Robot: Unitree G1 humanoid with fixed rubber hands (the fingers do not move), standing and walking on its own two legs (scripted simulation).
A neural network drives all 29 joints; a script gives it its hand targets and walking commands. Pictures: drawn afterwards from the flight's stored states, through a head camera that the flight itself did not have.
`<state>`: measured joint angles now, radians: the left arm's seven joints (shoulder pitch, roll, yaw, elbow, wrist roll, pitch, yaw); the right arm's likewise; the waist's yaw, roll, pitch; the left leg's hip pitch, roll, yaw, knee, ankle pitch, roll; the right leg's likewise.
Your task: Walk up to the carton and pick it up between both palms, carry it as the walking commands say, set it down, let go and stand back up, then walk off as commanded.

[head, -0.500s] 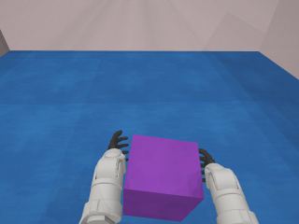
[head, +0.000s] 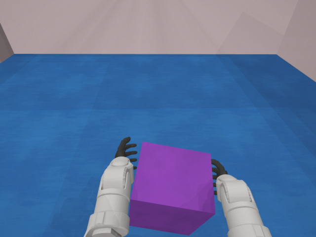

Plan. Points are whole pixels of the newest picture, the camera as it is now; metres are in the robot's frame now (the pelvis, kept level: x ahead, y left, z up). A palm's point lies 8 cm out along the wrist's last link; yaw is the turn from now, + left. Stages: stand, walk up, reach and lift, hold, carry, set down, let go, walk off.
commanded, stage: hold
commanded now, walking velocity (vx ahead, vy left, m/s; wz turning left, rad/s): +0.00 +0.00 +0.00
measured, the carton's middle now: (167, 191) +0.29 +0.00 -0.04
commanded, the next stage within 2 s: carry in 0.28 s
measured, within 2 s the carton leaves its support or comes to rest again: neither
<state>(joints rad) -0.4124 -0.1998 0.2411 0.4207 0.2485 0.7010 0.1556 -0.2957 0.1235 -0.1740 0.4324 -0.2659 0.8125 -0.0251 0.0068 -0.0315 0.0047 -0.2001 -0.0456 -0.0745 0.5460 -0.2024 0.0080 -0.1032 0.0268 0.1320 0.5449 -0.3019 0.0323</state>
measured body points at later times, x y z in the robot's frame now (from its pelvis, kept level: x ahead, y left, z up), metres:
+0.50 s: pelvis -0.02 -0.02 -0.01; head -0.01 -0.02 +0.44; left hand +0.31 +0.13 +0.07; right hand +0.29 -0.15 +0.02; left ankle +0.07 +0.11 -0.73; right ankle +0.01 -0.15 -0.73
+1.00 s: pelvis -0.06 -0.05 -0.01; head -0.09 -0.05 +0.44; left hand +0.21 +0.14 +0.10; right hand +0.23 -0.13 +0.05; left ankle -0.02 +0.08 -0.73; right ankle +0.01 -0.15 -0.73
